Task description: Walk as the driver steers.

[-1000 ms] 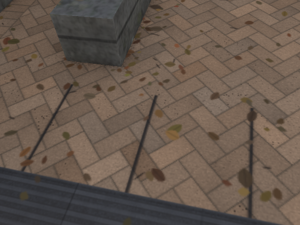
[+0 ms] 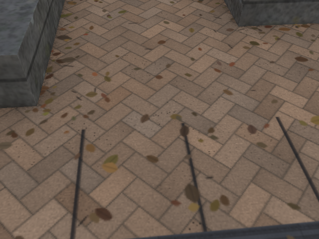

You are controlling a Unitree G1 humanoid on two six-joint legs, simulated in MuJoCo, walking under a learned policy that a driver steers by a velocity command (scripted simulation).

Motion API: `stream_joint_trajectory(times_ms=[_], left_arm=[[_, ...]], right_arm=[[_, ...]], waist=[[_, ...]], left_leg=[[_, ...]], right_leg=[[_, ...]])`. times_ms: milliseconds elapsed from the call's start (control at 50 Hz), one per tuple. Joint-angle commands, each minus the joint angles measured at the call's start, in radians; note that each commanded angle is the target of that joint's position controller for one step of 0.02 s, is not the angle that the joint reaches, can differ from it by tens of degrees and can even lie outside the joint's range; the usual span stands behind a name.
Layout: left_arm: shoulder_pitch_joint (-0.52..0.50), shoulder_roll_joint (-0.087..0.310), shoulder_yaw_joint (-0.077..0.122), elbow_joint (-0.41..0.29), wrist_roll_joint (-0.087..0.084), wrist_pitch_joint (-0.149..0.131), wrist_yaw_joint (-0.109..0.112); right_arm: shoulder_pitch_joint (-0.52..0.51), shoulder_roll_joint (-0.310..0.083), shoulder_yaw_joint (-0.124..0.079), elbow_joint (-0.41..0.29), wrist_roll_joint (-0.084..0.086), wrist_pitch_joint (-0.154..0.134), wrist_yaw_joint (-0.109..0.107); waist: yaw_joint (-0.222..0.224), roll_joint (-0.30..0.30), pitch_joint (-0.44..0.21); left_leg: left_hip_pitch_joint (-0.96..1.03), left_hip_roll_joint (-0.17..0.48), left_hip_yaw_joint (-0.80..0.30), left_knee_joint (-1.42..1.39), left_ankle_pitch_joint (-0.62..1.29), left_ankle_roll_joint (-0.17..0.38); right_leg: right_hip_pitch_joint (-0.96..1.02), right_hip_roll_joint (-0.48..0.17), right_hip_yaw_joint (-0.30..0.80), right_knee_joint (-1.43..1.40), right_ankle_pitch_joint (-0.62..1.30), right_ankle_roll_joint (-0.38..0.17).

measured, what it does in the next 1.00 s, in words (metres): walks ahead: right foot, then left foot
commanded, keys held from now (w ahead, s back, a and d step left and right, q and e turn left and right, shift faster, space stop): w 0.60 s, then w+q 0.40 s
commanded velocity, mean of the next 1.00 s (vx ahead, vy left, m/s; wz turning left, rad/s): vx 0.45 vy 0.00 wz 0.12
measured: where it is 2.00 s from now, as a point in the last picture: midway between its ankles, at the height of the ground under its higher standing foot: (141, 155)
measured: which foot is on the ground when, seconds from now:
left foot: down 0.00-0.44, up 0.46-0.94, down 0.96-1.00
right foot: down 0.00-0.02, up 0.04-0.40, down 0.42-0.98, up 1.00-1.00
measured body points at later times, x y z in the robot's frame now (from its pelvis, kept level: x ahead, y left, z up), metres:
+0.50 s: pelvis +0.23 -0.04 -0.01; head +0.25 -0.04 +0.43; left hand +0.40 +0.21 -0.10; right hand +0.22 -0.30 -0.15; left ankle +0.05 +0.09 -0.66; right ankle +0.30 -0.11 -0.74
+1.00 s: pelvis +0.51 -0.01 -0.02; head +0.55 +0.01 +0.43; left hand +0.44 +0.24 -0.16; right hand +0.74 -0.20 -0.12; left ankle +0.61 +0.06 -0.74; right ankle +0.32 -0.11 -0.70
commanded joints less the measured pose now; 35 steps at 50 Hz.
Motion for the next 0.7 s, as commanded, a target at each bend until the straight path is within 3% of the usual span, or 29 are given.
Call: stream_joint_trajectory(times_ms=[20,40,60,80,100,120,160,220,280,340,380,400,420,440,460,480,500,520,560,600,640,700], left_arm=[[-0.163,0.105,0.034,-0.109,-0.001,-0.032,-0.006],[-0.219,0.059,0.022,-0.144,0.001,-0.045,-0.008],[-0.232,0.092,0.029,-0.164,0.015,-0.051,-0.005],[-0.231,0.130,0.041,-0.162,0.022,-0.054,-0.003],[-0.200,0.119,0.040,-0.149,0.017,-0.056,-0.007],[-0.178,0.111,0.037,-0.139,0.014,-0.056,-0.015],[-0.163,0.106,0.036,-0.122,0.021,-0.048,-0.034],[-0.201,0.083,0.026,-0.133,0.022,-0.040,-0.051],[-0.286,0.059,0.010,-0.160,0.010,-0.042,-0.054],[-0.292,0.086,0.018,-0.164,0.012,-0.038,-0.042],[-0.199,0.114,0.034,-0.136,0.018,-0.040,-0.025],[-0.071,0.129,0.046,-0.092,0.024,-0.046,-0.015],[0.085,0.168,0.063,-0.044,0.038,-0.054,-0.003],[0.219,0.268,0.086,-0.037,0.059,-0.058,0.010],[0.206,0.295,0.090,-0.029,0.028,-0.050,0.005],[0.097,0.243,0.083,-0.034,0.007,-0.045,0.005],[0.033,0.171,0.065,-0.037,0.001,-0.051,0.002],[0.009,0.136,0.053,-0.023,0.004,-0.061,-0.003],[-0.002,0.103,0.042,0.000,0.002,-0.081,-0.005],[0.037,0.103,0.042,0.031,-0.001,-0.100,-0.006],[0.061,0.116,0.047,0.052,-0.001,-0.107,-0.004],[0.105,0.104,0.042,0.083,0.000,-0.110,-0.003]], right_arm=[[0.094,-0.099,-0.031,-0.044,0.006,-0.043,0.001],[0.185,-0.170,-0.052,-0.018,0.008,-0.051,-0.007],[0.262,-0.232,-0.076,0.007,0.010,-0.049,-0.006],[0.276,-0.204,-0.070,0.016,0.004,-0.050,-0.006],[0.242,-0.178,-0.062,0.012,0.002,-0.054,-0.006],[0.198,-0.162,-0.056,0.008,0.001,-0.059,-0.006],[0.143,-0.129,-0.041,0.012,0.010,-0.068,-0.007],[0.140,-0.110,-0.031,0.043,0.020,-0.074,-0.008],[0.150,-0.131,-0.037,0.070,0.021,-0.074,-0.007],[0.162,-0.158,-0.041,0.096,0.023,-0.071,-0.009],[0.143,-0.180,-0.045,0.107,0.025,-0.067,-0.013],[0.136,-0.187,-0.046,0.111,0.026,-0.062,-0.014],[0.138,-0.172,-0.040,0.105,0.025,-0.060,-0.015],[0.173,-0.075,-0.015,0.064,0.033,-0.058,-0.012],[0.204,-0.082,-0.022,0.054,0.030,-0.056,-0.009],[0.128,-0.126,-0.032,0.050,0.012,-0.051,-0.009],[0.057,-0.128,-0.030,0.041,0.009,-0.057,-0.002],[0.045,-0.099,-0.024,0.045,0.012,-0.057,0.004],[0.081,-0.075,-0.018,0.070,-0.001,-0.035,0.015],[0.057,-0.062,-0.016,0.067,-0.004,-0.024,0.023],[-0.016,-0.058,-0.015,0.055,0.001,-0.018,0.028],[-0.142,-0.048,-0.014,0.022,0.006,-0.019,0.030]], waist=[[-0.102,-0.003,0.097],[-0.138,0.159,0.099],[-0.153,0.246,0.121],[-0.137,0.137,0.132],[-0.100,0.066,0.119],[-0.071,0.051,0.104],[-0.045,0.089,0.098],[-0.034,0.097,0.108],[-0.050,0.117,0.116],[-0.046,0.123,0.119],[0.007,0.102,0.075],[0.067,0.074,0.007],[0.128,0.041,-0.091],[0.153,-0.137,-0.237],[0.110,-0.270,-0.280],[0.073,-0.153,-0.107],[0.055,-0.063,-0.009],[0.022,-0.034,0.040],[-0.023,-0.057,0.046],[-0.026,-0.053,0.049],[-0.018,-0.042,0.081],[0.012,-0.035,0.109]], left_leg=[[0.187,0.064,-0.132,-0.151,-0.101,0.071],[0.328,0.203,-0.391,-0.298,-0.290,0.129],[0.392,0.361,-0.619,-0.384,-0.268,0.201],[0.400,0.387,-0.636,-0.383,-0.176,0.231],[0.388,0.366,-0.578,-0.373,-0.107,0.227],[0.367,0.330,-0.502,-0.384,-0.071,0.203],[0.316,0.249,-0.360,-0.418,0.054,0.163],[0.260,0.193,-0.213,-0.418,0.308,0.143],[0.197,0.172,-0.132,-0.406,0.438,0.116],[0.185,0.218,-0.126,-0.384,0.545,0.103],[0.211,0.221,-0.096,-0.244,0.812,0.078],[0.199,0.191,-0.060,-0.077,0.902,0.061],[0.076,0.150,-0.034,0.144,0.786,0.044],[-0.150,0.056,0.017,0.514,0.345,0.010],[-0.346,-0.081,-0.067,0.725,-0.136,0.002],[-0.433,-0.005,-0.117,0.783,-0.067,0.012],[-0.429,0.036,-0.103,0.746,0.016,0.018],[-0.384,0.072,-0.092,0.676,0.054,0.020],[-0.288,0.101,-0.082,0.598,0.074,0.006],[-0.301,0.104,-0.064,0.564,0.099,-0.006],[-0.384,0.115,-0.064,0.514,0.170,-0.019],[-0.461,0.097,-0.078,0.390,0.282,-0.027]], right_leg=[[-0.310,-0.141,0.185,-0.121,-0.262,-0.080],[-0.473,-0.017,0.023,0.123,-0.136,-0.027],[-0.617,0.007,-0.061,0.292,-0.153,-0.010],[-0.672,-0.027,-0.017,0.414,-0.182,-0.011],[-0.671,-0.051,-0.002,0.475,-0.131,-0.011],[-0.655,-0.074,-0.004,0.498,-0.076,-0.009],[-0.610,-0.090,-0.039,0.496,0.015,0.009],[-0.573,-0.096,-0.087,0.421,0.109,0.038],[-0.455,-0.093,-0.114,0.234,0.202,0.037],[-0.325,-0.072,-0.138,0.139,0.218,-0.002],[-0.191,-0.030,-0.149,0.090,0.185,-0.035],[-0.043,0.001,-0.159,0.037,0.186,-0.056],[0.179,-0.051,-0.098,0.034,0.140,-0.083],[0.405,-0.351,0.287,-0.042,-0.143,-0.148],[0.417,-0.480,0.751,-0.270,-0.227,-0.227],[0.295,-0.443,0.636,-0.281,-0.269,-0.217],[0.167,-0.401,0.480,-0.281,-0.185,-0.203],[0.068,-0.347,0.360,-0.304,-0.051,-0.174],[-0.029,-0.280,0.219,-0.337,0.124,-0.144],[-0.032,-0.270,0.166,-0.364,0.242,-0.158],[-0.007,-0.269,0.101,-0.406,0.260,-0.158],[0.041,-0.247,-0.004,-0.418,0.342,-0.131]])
